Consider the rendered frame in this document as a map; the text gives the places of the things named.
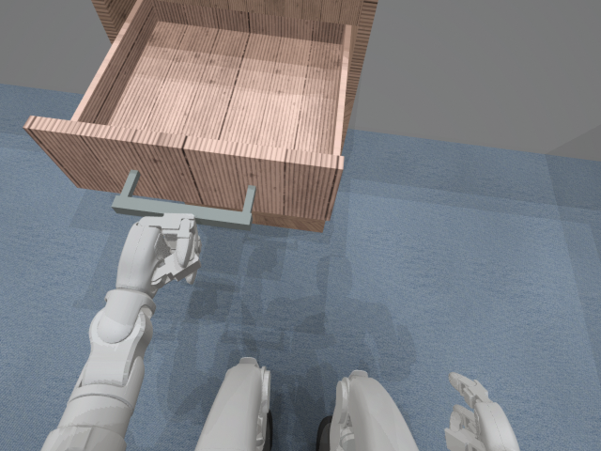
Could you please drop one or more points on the drawer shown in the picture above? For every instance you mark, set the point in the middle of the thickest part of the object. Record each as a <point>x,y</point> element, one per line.
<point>206,101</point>

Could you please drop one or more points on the handle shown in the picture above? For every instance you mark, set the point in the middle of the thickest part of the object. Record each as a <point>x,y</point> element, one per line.
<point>126,204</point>

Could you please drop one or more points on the robot left forearm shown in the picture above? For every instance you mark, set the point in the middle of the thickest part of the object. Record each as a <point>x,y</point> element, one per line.
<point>104,397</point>

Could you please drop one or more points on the robot left hand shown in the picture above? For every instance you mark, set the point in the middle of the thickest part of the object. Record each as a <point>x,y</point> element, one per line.
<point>145,248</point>

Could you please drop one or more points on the robot right hand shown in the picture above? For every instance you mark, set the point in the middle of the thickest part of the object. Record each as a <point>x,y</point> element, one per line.
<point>487,429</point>

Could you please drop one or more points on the left robot shin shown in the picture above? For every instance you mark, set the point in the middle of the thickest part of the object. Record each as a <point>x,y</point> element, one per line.
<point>261,422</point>

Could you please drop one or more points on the left robot thigh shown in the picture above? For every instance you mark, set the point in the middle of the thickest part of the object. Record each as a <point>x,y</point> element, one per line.
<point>232,420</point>

